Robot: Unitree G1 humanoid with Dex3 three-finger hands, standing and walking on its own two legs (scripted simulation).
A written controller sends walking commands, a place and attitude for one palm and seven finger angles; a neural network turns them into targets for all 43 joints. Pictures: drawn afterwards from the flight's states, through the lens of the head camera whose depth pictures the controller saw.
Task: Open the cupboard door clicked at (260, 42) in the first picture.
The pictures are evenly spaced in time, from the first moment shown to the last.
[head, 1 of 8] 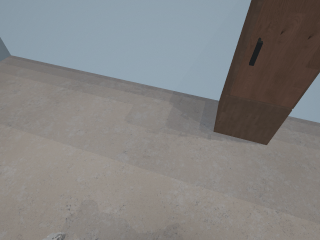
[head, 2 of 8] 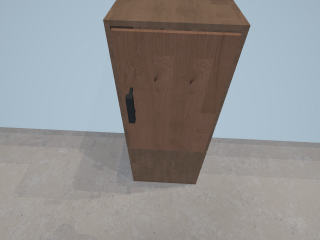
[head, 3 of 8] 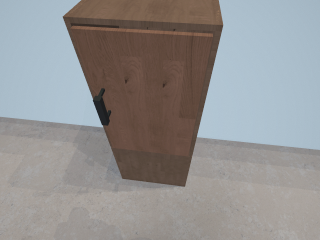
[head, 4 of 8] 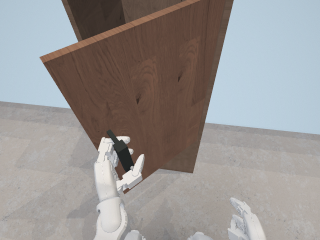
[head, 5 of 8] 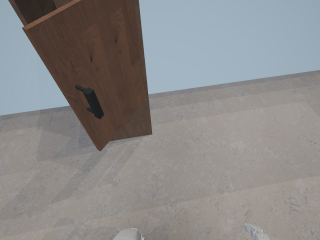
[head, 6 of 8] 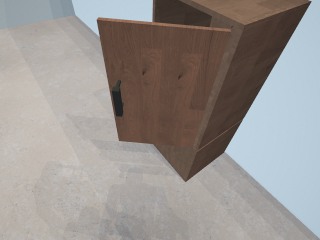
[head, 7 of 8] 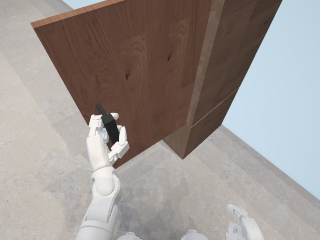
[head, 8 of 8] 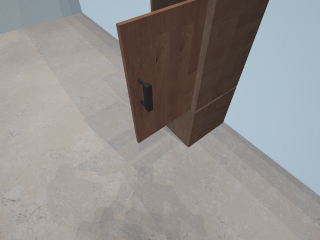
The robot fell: no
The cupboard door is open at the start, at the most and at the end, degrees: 0 92 92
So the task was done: yes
